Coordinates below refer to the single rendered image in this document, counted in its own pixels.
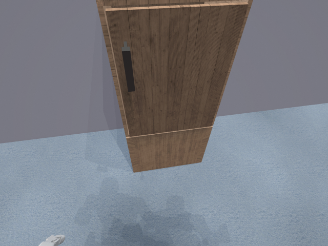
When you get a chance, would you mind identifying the handle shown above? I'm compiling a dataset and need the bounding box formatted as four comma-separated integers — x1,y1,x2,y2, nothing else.
121,42,135,92

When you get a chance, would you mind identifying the cupboard door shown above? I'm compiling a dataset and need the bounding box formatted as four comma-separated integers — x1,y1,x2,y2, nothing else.
106,2,249,137

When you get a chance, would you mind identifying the robot left hand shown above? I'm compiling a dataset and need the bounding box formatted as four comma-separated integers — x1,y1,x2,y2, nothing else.
39,235,65,246

